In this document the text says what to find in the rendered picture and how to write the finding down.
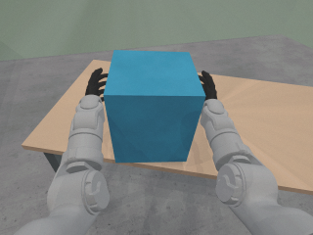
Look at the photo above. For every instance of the left robot upper arm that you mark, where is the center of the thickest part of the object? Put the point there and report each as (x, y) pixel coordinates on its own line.
(74, 202)

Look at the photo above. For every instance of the right robot hand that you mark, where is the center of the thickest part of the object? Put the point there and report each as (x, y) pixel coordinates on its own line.
(208, 86)

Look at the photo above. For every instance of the carton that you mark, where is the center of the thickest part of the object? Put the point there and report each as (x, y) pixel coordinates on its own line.
(153, 102)

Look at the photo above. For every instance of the left robot hand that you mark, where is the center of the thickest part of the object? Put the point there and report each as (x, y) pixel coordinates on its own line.
(94, 84)

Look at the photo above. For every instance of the table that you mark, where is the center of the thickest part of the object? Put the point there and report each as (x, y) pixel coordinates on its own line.
(274, 119)

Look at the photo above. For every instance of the robot right forearm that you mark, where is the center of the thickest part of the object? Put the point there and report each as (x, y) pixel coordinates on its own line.
(223, 138)

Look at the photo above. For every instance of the right robot upper arm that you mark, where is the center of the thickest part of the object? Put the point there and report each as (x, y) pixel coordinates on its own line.
(251, 193)

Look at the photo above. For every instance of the robot left forearm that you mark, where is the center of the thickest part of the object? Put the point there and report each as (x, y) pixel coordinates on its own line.
(84, 146)

